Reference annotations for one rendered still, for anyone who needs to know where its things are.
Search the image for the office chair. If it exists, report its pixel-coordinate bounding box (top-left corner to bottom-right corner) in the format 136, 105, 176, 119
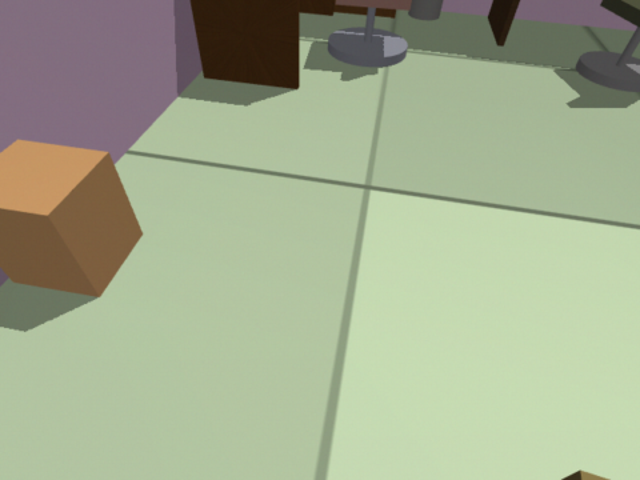
575, 0, 640, 92
328, 0, 412, 67

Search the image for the bookshelf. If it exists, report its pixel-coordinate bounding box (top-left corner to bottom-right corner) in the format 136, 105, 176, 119
334, 0, 396, 18

